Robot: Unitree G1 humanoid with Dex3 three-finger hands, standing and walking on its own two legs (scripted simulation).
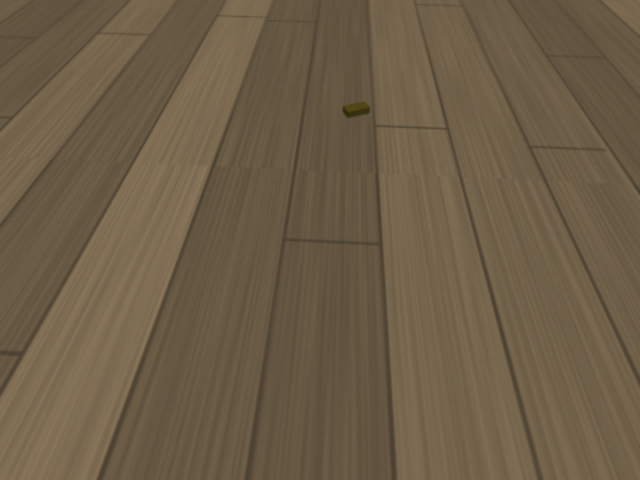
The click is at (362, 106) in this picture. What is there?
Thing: flat box
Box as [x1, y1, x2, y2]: [343, 101, 369, 116]
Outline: 369,107 364,101 344,105 343,111 347,116 351,116 369,112
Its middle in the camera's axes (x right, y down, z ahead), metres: +0.21 -0.75 +2.27
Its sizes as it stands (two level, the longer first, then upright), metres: 0.138 0.071 0.033
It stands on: the floor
